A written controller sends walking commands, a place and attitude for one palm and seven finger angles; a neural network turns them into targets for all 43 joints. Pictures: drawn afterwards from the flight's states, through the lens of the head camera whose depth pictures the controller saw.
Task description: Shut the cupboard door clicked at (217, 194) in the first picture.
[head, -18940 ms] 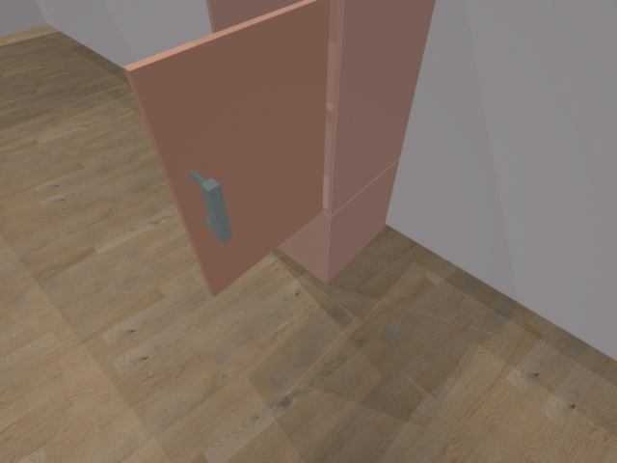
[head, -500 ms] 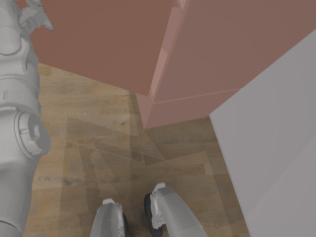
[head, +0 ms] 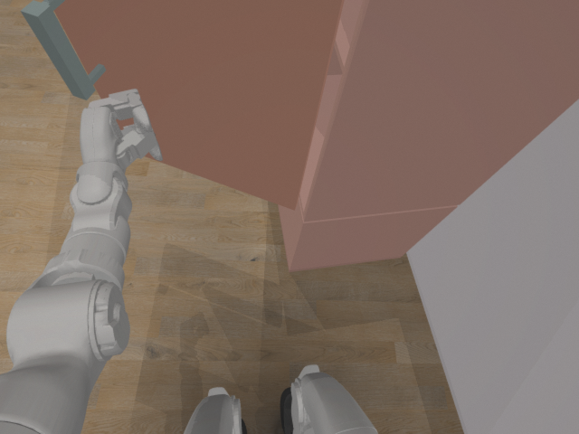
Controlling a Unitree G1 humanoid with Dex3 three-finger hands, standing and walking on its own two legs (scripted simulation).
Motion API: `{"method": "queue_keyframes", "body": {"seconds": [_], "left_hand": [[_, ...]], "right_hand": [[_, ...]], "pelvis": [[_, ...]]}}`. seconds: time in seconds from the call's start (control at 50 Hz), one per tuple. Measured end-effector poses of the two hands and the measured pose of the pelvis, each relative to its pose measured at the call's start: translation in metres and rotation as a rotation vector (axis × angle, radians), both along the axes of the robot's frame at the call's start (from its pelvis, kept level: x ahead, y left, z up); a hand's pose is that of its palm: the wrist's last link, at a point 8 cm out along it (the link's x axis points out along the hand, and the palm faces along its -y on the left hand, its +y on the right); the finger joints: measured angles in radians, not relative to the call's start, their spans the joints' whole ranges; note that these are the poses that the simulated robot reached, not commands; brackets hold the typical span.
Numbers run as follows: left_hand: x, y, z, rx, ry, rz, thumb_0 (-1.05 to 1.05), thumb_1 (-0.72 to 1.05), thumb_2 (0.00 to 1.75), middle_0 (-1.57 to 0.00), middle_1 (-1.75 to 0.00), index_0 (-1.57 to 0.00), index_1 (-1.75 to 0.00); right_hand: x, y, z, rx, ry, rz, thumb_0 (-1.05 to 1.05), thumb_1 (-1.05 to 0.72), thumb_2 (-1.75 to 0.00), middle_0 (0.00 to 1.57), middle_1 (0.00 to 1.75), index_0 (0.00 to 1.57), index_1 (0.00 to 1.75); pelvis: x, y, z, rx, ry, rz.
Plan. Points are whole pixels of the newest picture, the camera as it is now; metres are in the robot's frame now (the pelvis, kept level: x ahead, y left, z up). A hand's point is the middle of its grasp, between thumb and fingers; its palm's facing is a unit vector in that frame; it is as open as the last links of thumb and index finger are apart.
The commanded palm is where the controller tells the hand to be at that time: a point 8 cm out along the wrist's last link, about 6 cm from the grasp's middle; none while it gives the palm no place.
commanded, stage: pull the fist back off the door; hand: left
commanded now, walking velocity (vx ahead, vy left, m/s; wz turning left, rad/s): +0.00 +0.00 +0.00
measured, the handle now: (72, 46) +0.68 +0.25 +0.06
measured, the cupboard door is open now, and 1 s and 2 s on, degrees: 61 61 61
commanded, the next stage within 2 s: draw the hand back to the body in 0.18 s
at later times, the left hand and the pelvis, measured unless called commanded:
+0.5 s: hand (134, 141) +0.48 +0.15 +0.08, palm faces +0.05 -1.00 -0.05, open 3.1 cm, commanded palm +0.43 +0.20 +0.10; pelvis +0.00 +0.01 +0.01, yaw -2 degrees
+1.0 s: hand (11, 233) +0.33 +0.21 +0.16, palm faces +0.14 -0.97 -0.20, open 3.1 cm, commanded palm +0.29 +0.26 +0.18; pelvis +0.02 +0.02 +0.07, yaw +1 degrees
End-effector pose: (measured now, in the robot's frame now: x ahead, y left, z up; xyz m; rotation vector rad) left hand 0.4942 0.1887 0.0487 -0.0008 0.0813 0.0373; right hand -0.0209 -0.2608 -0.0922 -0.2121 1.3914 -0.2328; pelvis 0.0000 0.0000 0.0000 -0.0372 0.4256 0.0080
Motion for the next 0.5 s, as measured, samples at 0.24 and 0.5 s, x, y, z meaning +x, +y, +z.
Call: {"method": "queue_keyframes", "body": {"seconds": [0.24,0.5], "left_hand": [[-0.010,-0.014,0.015,0.046,-0.070,-0.004,0.02,0.89,0.90,-1.30,-1.50,-1.30,-1.50],[-0.035,0.011,0.031,0.050,-0.108,0.008,0.02,0.90,0.90,-1.30,-1.50,-1.29,-1.50]], "right_hand": [[0.030,0.005,-0.015,-0.003,-0.110,0.021,0.01,-0.91,-0.90,0.20,0.30,0.20,0.30],[0.013,0.022,-0.006,0.054,-0.086,-0.043,0.01,-0.91,-0.90,0.20,0.30,0.20,0.30]], "pelvis": [[-0.010,0.004,-0.006,0.005,-0.019,0.005],[-0.001,0.008,0.009,0.016,-0.053,-0.036]]}}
